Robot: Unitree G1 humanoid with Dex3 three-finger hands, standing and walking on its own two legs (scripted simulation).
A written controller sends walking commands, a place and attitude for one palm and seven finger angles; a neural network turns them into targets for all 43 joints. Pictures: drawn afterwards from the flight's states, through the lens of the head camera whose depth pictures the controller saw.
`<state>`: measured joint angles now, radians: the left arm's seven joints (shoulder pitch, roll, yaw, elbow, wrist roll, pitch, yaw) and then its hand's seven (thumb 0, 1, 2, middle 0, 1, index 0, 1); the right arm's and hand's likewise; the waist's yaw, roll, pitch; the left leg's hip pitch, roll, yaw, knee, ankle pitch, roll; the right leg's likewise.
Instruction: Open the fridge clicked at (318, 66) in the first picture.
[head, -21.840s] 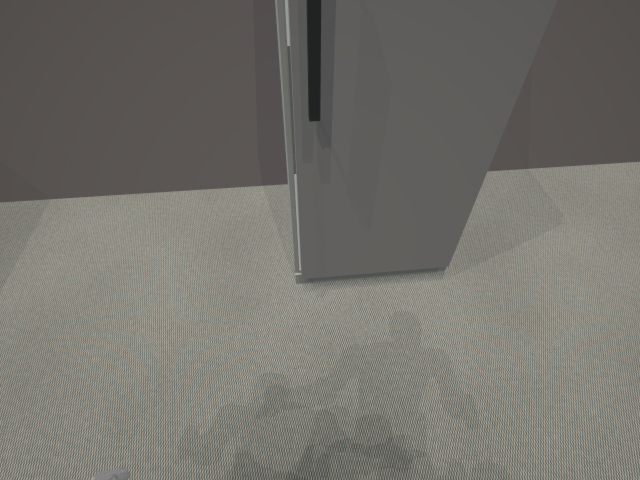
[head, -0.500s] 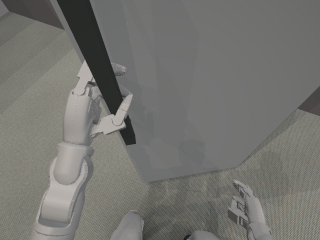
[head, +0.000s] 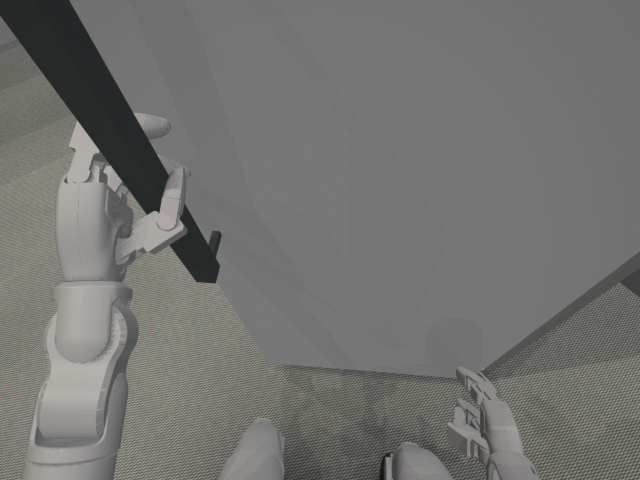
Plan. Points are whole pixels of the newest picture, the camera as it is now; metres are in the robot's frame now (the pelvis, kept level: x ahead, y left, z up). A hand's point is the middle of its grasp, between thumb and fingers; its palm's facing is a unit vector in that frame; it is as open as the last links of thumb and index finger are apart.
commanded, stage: walk backward, drawing the door open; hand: left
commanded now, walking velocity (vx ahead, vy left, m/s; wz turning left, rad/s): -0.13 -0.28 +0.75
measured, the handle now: (121, 102) +0.36 +0.17 +0.27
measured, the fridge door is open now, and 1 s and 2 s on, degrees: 48 73 67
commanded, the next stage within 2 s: stop walking and hold the door back in 0.50 s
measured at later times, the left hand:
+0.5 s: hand (176, 385) +0.18 +0.11 +0.19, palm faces +0.57 -0.79 -0.23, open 6.6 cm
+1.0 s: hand (198, 472) +0.13 +0.08 +0.20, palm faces +0.75 -0.65 -0.13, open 5.7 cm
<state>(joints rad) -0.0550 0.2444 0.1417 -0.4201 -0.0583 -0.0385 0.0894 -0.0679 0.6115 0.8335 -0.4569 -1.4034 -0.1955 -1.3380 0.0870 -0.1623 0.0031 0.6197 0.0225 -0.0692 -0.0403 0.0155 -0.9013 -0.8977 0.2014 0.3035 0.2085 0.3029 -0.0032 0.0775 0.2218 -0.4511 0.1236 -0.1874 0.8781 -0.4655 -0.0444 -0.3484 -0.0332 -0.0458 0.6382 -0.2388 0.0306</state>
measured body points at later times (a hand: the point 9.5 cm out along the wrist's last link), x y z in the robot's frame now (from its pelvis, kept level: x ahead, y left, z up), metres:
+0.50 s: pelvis -0.03 -0.19 +0.01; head +0.01 -0.17 +0.46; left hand +0.14 +0.15 +0.21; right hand +0.20 -0.32 -0.09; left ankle -0.04 +0.02 -0.72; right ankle +0.04 -0.34 -0.71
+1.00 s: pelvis -0.08 -0.29 +0.02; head -0.06 -0.27 +0.47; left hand +0.08 +0.11 +0.21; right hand +0.20 -0.33 -0.07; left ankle -0.09 -0.17 -0.72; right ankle +0.03 -0.40 -0.67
